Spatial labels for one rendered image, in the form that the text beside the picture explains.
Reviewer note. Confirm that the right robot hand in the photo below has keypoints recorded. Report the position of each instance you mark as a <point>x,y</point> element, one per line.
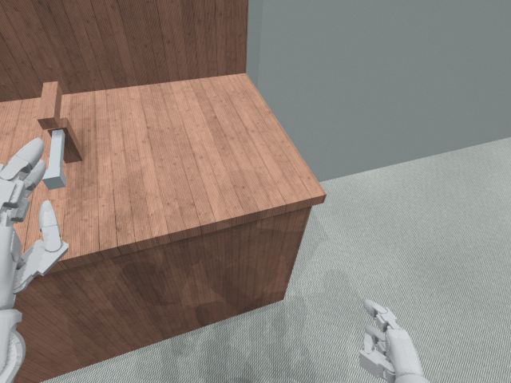
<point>396,355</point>

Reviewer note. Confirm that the tap lever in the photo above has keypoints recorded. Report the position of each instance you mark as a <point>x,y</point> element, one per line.
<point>54,176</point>

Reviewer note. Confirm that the left robot hand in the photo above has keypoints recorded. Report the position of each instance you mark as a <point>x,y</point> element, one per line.
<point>18,179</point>

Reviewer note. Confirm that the counter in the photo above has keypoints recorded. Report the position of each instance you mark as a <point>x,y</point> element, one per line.
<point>185,201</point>

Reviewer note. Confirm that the left robot forearm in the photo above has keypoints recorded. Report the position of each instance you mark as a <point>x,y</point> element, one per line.
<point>12,345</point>

